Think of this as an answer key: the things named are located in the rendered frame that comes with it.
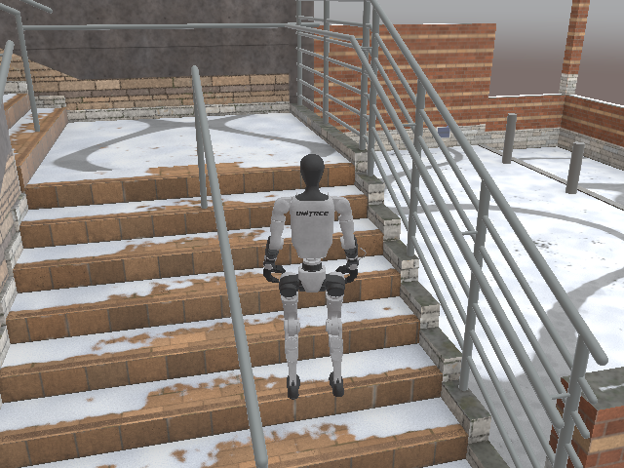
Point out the robot torso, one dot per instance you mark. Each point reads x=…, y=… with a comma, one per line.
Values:
x=312, y=229

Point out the right robot shin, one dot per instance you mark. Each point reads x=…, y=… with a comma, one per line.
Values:
x=336, y=352

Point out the robot left forearm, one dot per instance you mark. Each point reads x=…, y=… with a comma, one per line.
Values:
x=270, y=256

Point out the robot right upper arm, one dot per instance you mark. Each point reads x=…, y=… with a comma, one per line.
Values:
x=342, y=206

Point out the right robot hand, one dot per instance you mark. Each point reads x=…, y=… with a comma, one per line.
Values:
x=344, y=269

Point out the left robot hand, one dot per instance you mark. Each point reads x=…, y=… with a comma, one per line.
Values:
x=276, y=269

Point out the robot left upper arm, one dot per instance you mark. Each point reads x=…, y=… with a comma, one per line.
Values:
x=281, y=207

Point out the robot right forearm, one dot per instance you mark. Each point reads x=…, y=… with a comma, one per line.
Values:
x=352, y=256

